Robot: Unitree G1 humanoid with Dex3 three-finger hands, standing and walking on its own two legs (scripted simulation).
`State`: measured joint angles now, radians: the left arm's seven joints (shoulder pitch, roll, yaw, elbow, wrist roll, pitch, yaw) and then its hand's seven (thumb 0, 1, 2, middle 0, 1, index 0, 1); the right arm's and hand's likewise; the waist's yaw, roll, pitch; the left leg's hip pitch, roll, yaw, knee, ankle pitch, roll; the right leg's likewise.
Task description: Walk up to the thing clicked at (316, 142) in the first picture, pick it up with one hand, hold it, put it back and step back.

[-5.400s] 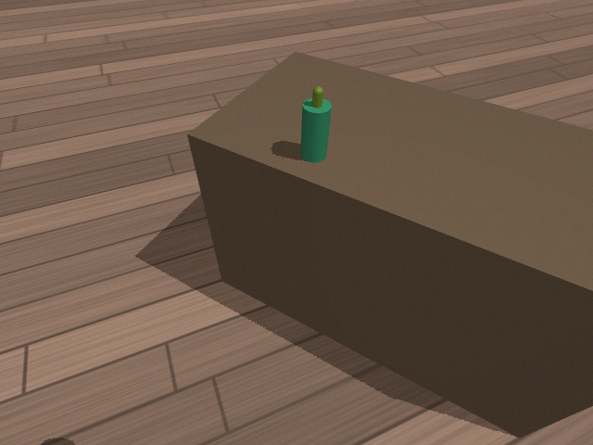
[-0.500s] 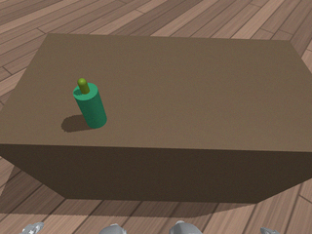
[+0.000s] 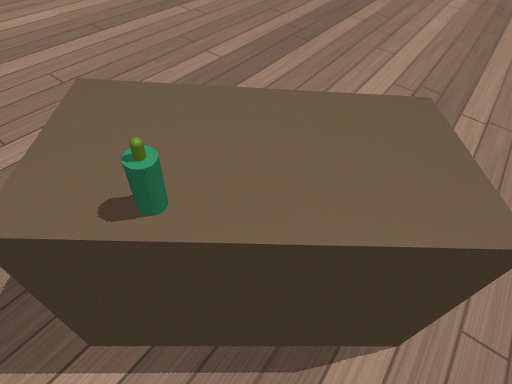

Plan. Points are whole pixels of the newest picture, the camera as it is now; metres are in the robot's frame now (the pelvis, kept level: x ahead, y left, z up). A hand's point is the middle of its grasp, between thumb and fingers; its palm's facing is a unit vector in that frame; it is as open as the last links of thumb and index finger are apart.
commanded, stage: walk up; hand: left
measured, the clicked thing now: (144, 174) +0.48 +0.22 +0.03
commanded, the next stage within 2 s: stand in 1.52 s
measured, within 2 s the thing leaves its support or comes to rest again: neither
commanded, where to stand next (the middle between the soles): +0.08 -0.01 m, yaw +1 degrees
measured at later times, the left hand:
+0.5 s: hand out of the picture +0.09 +0.25 -0.13, palm faces +0.04 -0.94 -0.34, open 7.4 cm
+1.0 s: hand out of the picture +0.11 +0.25 -0.13, palm faces +0.04 -0.94 -0.33, open 7.3 cm
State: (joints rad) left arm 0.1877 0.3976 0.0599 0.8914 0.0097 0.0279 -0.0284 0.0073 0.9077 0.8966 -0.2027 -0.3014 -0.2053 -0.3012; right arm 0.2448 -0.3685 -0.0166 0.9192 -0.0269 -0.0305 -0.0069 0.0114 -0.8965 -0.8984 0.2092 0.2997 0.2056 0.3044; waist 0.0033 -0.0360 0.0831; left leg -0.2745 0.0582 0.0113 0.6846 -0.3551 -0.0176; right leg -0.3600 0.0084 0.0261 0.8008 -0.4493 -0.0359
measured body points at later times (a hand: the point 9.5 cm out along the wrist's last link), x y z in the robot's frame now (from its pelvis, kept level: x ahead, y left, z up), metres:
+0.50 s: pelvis +0.01 -0.01 +0.02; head +0.01 -0.01 +0.47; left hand +0.09 +0.30 -0.11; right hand +0.08 -0.31 -0.12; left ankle +0.01 +0.14 -0.72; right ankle +0.03 -0.14 -0.72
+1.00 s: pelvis +0.02 -0.01 +0.02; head +0.02 -0.01 +0.47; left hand +0.11 +0.29 -0.10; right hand +0.12 -0.31 -0.10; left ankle +0.01 +0.14 -0.72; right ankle +0.03 -0.14 -0.72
